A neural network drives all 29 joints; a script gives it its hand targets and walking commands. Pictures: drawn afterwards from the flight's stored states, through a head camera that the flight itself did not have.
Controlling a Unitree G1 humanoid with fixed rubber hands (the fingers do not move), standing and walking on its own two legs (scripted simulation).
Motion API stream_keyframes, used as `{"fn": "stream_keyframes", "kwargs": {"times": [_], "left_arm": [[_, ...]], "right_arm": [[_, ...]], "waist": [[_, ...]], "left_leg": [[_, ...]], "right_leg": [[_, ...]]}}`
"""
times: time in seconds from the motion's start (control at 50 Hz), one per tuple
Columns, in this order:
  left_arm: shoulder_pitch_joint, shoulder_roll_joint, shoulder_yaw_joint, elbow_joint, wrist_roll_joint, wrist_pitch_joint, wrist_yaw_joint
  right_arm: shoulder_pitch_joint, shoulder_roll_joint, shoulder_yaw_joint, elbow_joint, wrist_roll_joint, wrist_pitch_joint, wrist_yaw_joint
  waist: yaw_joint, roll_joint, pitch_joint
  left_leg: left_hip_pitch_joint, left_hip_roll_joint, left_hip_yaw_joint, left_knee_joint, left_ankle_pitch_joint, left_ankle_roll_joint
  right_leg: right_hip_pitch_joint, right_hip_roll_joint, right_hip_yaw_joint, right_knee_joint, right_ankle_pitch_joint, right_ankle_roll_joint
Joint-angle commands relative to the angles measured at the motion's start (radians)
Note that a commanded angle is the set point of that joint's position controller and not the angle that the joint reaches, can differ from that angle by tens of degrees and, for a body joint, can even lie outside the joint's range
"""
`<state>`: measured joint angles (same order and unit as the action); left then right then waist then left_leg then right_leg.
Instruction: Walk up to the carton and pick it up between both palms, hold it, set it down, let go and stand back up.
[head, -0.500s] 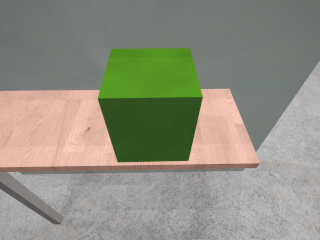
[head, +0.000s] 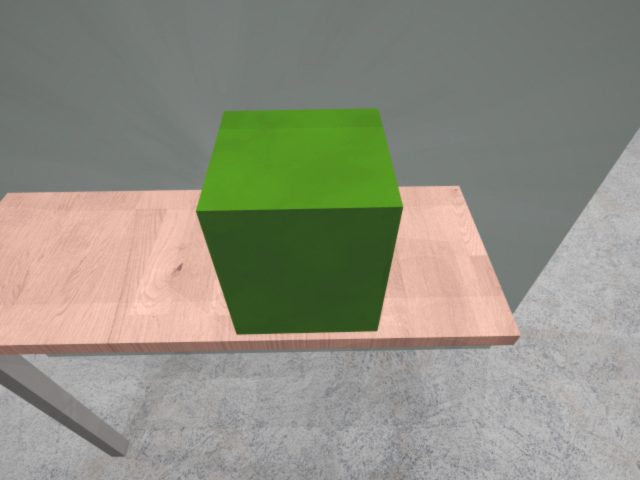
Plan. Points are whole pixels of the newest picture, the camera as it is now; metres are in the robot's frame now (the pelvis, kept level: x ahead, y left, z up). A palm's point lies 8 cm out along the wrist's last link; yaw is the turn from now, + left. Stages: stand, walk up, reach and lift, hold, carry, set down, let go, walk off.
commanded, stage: stand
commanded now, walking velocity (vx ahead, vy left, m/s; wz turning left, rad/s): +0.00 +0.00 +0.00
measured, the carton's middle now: (304, 226) +0.44 +0.03 +0.09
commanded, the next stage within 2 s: walk up in 0.92 s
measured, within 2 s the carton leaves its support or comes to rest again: neither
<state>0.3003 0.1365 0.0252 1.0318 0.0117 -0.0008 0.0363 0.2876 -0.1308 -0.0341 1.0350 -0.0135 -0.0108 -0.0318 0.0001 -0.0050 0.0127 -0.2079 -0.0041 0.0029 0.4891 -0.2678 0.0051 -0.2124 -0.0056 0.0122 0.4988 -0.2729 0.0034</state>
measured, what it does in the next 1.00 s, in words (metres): stands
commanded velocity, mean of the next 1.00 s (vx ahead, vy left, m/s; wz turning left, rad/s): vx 0.00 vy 0.00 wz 0.00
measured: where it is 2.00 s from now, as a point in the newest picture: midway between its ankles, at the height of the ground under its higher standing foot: outside the picture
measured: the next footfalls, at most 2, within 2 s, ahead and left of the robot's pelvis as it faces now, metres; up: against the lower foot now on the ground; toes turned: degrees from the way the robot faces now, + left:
left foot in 1.70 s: -0.07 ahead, +0.10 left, +0.00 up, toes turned +6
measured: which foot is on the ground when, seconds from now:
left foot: down 0.00-1.00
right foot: down 0.00-1.00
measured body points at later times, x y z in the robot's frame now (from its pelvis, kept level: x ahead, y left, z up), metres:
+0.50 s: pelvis -0.01 -0.01 +0.00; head -0.01 +0.00 +0.45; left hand -0.02 +0.20 -0.16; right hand -0.03 -0.21 -0.16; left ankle +0.00 +0.12 -0.74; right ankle +0.00 -0.12 -0.74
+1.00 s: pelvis -0.02 -0.01 +0.00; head -0.02 -0.01 +0.45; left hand -0.04 +0.19 -0.16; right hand -0.04 -0.20 -0.16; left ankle +0.00 +0.12 -0.74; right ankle +0.00 -0.12 -0.74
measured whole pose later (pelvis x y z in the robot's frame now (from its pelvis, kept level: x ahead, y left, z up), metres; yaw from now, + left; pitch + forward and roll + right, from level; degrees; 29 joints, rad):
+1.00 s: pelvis -0.02 -0.01 +0.00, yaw +0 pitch -2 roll +0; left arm 0.32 0.10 0.01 1.16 0.01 0.00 0.04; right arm 0.31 -0.09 0.00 1.18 -0.01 0.00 -0.04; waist 0.00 0.00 0.03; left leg -0.19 0.01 0.00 0.44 -0.22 -0.01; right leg -0.19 0.01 0.01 0.44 -0.22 -0.01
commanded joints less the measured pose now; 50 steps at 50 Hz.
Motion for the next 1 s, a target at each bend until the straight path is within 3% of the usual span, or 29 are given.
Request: {"fn": "stream_keyframes", "kwargs": {"times": [0.0, 0.04, 0.06, 0.08, 0.1, 0.16, 0.18, 0.2, 0.26, 0.28, 0.3, 0.32, 0.36, 0.4, 0.44, 0.46, 0.5, 0.56, 0.6, 0.62, 0.64, 0.66, 0.68, 0.78, 0.84, 0.86, 0.94, 0.96, 0.98], "left_arm": [[0.06, 0.064, 0.012, 0.0, -0.002, -0.013, 0.008], [0.083, 0.064, 0.007, 0.022, -0.003, -0.013, 0.009], [0.08, 0.05, 0.003, 0.028, -0.001, -0.016, 0.01], [0.043, 0.076, 0.012, 0.024, 0.0, -0.018, 0.011], [0.049, 0.081, 0.012, 0.022, -0.002, -0.017, 0.011], [0.084, 0.053, 0.003, 0.05, 0.002, -0.018, 0.011], [0.057, 0.06, 0.007, 0.056, 0.0, -0.017, 0.013], [0.057, 0.061, 0.012, 0.057, -0.003, -0.015, 0.008], [0.084, 0.039, -0.001, 0.077, -0.004, -0.016, 0.013], [0.058, 0.039, -0.004, 0.079, 0.0, -0.016, 0.017], [0.055, 0.044, 0.003, 0.077, -0.005, -0.013, 0.016], [0.07, 0.049, 0.007, 0.085, 0.001, -0.011, 0.015], [0.059, 0.056, 0.002, 0.083, 0.002, -0.012, 0.007], [0.086, 0.032, -0.002, 0.093, -0.003, -0.009, 0.007], [0.064, 0.029, -0.006, 0.091, 0.0, -0.01, 0.012], [0.067, 0.042, 0.0, 0.091, -0.003, -0.008, 0.014], [0.074, 0.056, -0.002, 0.096, -0.003, -0.011, 0.012], [0.075, 0.025, -0.012, 0.104, 0.001, -0.009, 0.011], [0.047, 0.051, -0.002, 0.097, 0.001, -0.01, 0.009], [0.06, 0.042, -0.001, 0.095, -0.003, -0.009, 0.011], [0.084, 0.052, -0.001, 0.107, 0.002, -0.012, 0.013], [0.103, 0.027, -0.008, 0.112, 0.003, -0.01, 0.014], [0.088, 0.051, -0.004, 0.113, 0.005, -0.011, 0.012], [0.085, 0.058, 0.002, 0.11, 0.001, -0.01, 0.007], [0.081, 0.016, -0.008, 0.112, 0.002, -0.01, 0.01], [0.081, 0.01, -0.011, 0.103, -0.002, -0.009, 0.008], [0.119, 0.019, -0.009, 0.117, -0.002, -0.007, 0.009], [0.089, 0.032, -0.008, 0.116, 0.001, -0.009, 0.012], [0.095, 0.029, -0.007, 0.113, 0.002, -0.009, 0.01]], "right_arm": [[0.059, -0.091, -0.019, 0.007, 0.0, -0.009, -0.01], [0.045, -0.071, -0.014, 0.011, 0.005, -0.002, -0.015], [0.046, -0.074, -0.011, 0.024, 0.001, 0.002, -0.015], [0.073, -0.079, -0.013, 0.036, 0.009, -0.001, -0.011], [0.051, -0.058, -0.004, 0.052, 0.002, -0.002, -0.01], [0.078, -0.061, -0.008, 0.067, -0.004, -0.001, -0.013], [0.077, -0.047, -0.003, 0.074, 0.002, -0.002, -0.01], [0.07, -0.05, -0.002, 0.08, -0.005, -0.003, -0.011], [0.051, -0.053, -0.002, 0.09, -0.003, 0.0, -0.013], [0.049, -0.048, 0.0, 0.085, 0.004, 0.001, -0.012], [0.049, -0.048, 0.0, 0.087, -0.001, -0.002, -0.008], [0.046, -0.032, 0.008, 0.092, 0.0, -0.003, -0.011], [0.074, -0.068, -0.001, 0.113, 0.002, -0.001, -0.014], [0.059, -0.056, 0.006, 0.111, 0.0, 0.003, -0.014], [0.074, -0.062, 0.004, 0.122, 0.005, 0.008, -0.016], [0.088, -0.029, 0.014, 0.131, -0.001, 0.003, -0.014], [0.072, -0.013, 0.02, 0.124, 0.003, 0.007, -0.014], [0.092, -0.044, 0.01, 0.139, 0.002, 0.003, -0.015], [0.083, -0.035, 0.011, 0.135, 0.0, 0.009, -0.015], [0.09, -0.046, 0.016, 0.132, -0.002, 0.01, -0.014], [0.089, -0.007, 0.018, 0.141, -0.003, 0.008, -0.014], [0.101, -0.044, 0.013, 0.141, -0.002, 0.005, -0.014], [0.116, -0.021, 0.017, 0.148, -0.001, 0.004, -0.012], [0.064, -0.028, 0.018, 0.124, 0.003, 0.001, -0.013], [0.102, -0.013, 0.02, 0.143, -0.004, 0.0, -0.013], [0.097, -0.018, 0.018, 0.138, 0.003, 0.003, -0.015], [0.086, -0.036, 0.02, 0.131, -0.003, -0.001, -0.016], [0.094, -0.031, 0.017, 0.131, 0.003, -0.002, -0.011], [0.115, -0.021, 0.024, 0.133, -0.001, -0.004, -0.011]], "waist": [[-0.007, 0.004, 0.065], [0.003, -0.062, 0.056], [0.004, -0.018, 0.083], [-0.02, -0.025, 0.045], [0.002, -0.032, 0.089], [-0.007, 0.022, 0.049], [-0.018, -0.008, 0.049], [-0.007, 0.017, 0.042], [0.007, -0.007, 0.044], [-0.016, -0.01, 0.068], [-0.004, 0.014, 0.06], [0.001, -0.007, 0.056], [-0.01, 0.026, 0.07], [0.008, -0.016, 0.072], [-0.012, -0.009, 0.102], [0.0, 0.005, 0.085], [-0.011, 0.05, 0.109], [-0.007, 0.016, 0.083], [-0.017, -0.043, 0.095], [-0.008, -0.002, 0.101], [-0.005, -0.007, 0.085], [-0.004, 0.024, 0.104], [-0.012, -0.004, 0.071], [0.008, -0.013, 0.082], [-0.004, 0.007, 0.086], [-0.008, 0.01, 0.096], [0.01, 0.012, 0.089], [-0.007, -0.014, 0.063], [0.0, 0.007, 0.081]], "left_leg": [[-0.014, 0.072, -0.082, -0.099, 0.158, 0.036], [0.022, 0.073, -0.083, -0.101, 0.141, 0.035], [-0.014, 0.076, -0.079, -0.103, 0.135, 0.036], [-0.015, 0.069, -0.084, -0.103, 0.136, 0.037], [-0.029, 0.072, -0.08, -0.109, 0.139, 0.034], [0.04, 0.069, -0.074, -0.108, 0.146, 0.031], [0.019, 0.07, -0.082, -0.106, 0.152, 0.031], [0.007, 0.072, -0.085, -0.113, 0.137, 0.036], [0.013, 0.081, -0.087, -0.125, 0.131, 0.038], [0.017, 0.072, -0.076, -0.121, 0.122, 0.034], [-0.004, 0.07, -0.078, -0.123, 0.117, 0.034], [-0.022, 0.074, -0.082, -0.124, 0.101, 0.036], [-0.004, 0.065, -0.077, -0.129, 0.102, 0.026], [-0.004, 0.072, -0.079, -0.129, 0.095, 0.02], [0.014, 0.068, -0.075, -0.129, 0.084, 0.022], [0.003, 0.08, -0.08, -0.125, 0.099, 0.026], [-0.004, 0.081, -0.083, -0.136, 0.097, 0.03], [0.011, 0.07, -0.085, -0.125, 0.091, 0.028], [0.015, 0.07, -0.077, -0.123, 0.094, 0.021], [-0.015, 0.071, -0.077, -0.127, 0.086, 0.025], [-0.017, 0.077, -0.077, -0.131, 0.067, 0.027], [-0.026, 0.079, -0.077, -0.133, 0.081, 0.03], [-0.033, 0.076, -0.082, -0.134, 0.077, 0.027], [-0.037, 0.065, -0.071, -0.131, 0.068, 0.025], [-0.013, 0.079, -0.066, -0.126, 0.094, 0.021], [-0.011, 0.068, -0.069, -0.127, 0.088, 0.025], [-0.035, 0.076, -0.085, -0.139, 0.05, 0.028], [-0.032, 0.077, -0.078, -0.14, 0.066, 0.025], [-0.059, 0.08, -0.085, -0.152, 0.041, 0.027]], "right_leg": [[-0.018, -0.057, 0.062, -0.096, 0.15, -0.032], [-0.036, -0.046, 0.057, -0.115, 0.116, -0.03], [-0.02, -0.06, 0.063, -0.12, 0.121, -0.033], [0.014, -0.067, 0.073, -0.114, 0.13, -0.038], [-0.007, -0.071, 0.074, -0.118, 0.12, -0.037], [-0.022, -0.068, 0.092, -0.116, 0.132, -0.047], [0.0, -0.063, 0.073, -0.122, 0.13, -0.045], [0.015, -0.061, 0.069, -0.118, 0.12, -0.04], [0.01, -0.059, 0.069, -0.126, 0.12, -0.04], [-0.022, -0.069, 0.083, -0.133, 0.104, -0.043], [0.009, -0.058, 0.074, -0.126, 0.103, -0.041], [0.037, -0.059, 0.066, -0.119, 0.109, -0.039], [-0.004, -0.057, 0.07, -0.128, 0.101, -0.031], [-0.002, -0.054, 0.065, -0.136, 0.068, -0.032], [-0.052, -0.067, 0.085, -0.156, 0.028, -0.037], [-0.019, -0.063, 0.076, -0.144, 0.078, -0.039], [-0.037, -0.067, 0.073, -0.15, 0.08, -0.037], [-0.027, -0.06, 0.078, -0.15, 0.063, -0.036], [-0.056, -0.055, 0.071, -0.163, 0.026, -0.037], [-0.03, -0.058, 0.069, -0.155, 0.041, -0.03], [-0.019, -0.056, 0.076, -0.16, 0.036, -0.038], [-0.013, -0.066, 0.077, -0.15, 0.066, -0.042], [0.024, -0.062, 0.077, -0.143, 0.065, -0.043], [-0.009, -0.063, 0.073, -0.162, 0.025, -0.037], [-0.015, -0.07, 0.08, -0.149, 0.068, -0.046], [-0.057, -0.069, 0.089, -0.172, 0.021, -0.048], [-0.02, -0.053, 0.076, -0.154, 0.035, -0.034], [0.006, -0.059, 0.065, -0.15, 0.05, -0.034], [-0.003, -0.061, 0.067, -0.137, 0.045, -0.041]]}}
